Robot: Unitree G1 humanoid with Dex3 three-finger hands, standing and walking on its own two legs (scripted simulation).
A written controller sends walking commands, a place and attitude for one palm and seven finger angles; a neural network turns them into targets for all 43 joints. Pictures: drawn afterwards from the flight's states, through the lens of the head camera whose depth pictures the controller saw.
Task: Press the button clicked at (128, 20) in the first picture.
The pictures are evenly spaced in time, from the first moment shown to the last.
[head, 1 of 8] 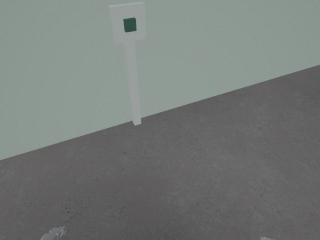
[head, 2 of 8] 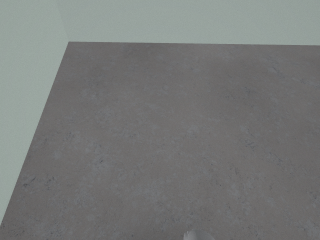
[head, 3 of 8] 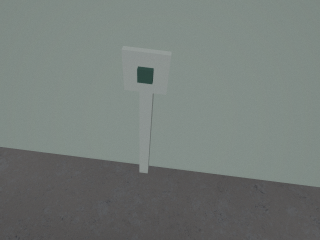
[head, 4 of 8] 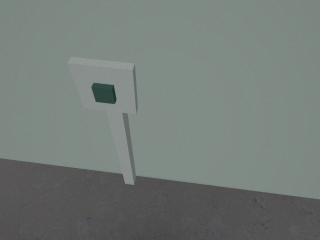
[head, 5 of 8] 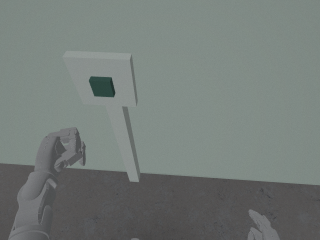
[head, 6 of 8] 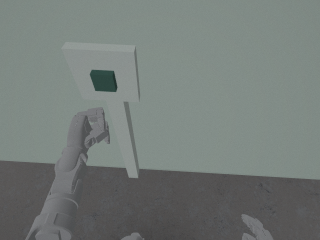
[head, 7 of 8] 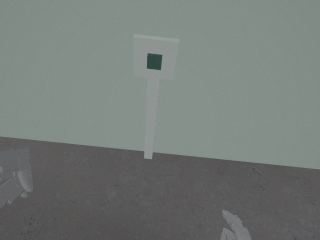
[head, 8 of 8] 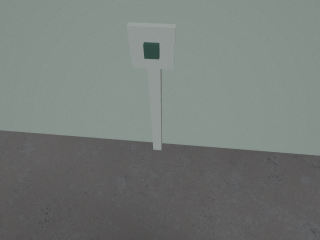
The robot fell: no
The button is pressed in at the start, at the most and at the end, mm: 0 8 0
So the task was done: no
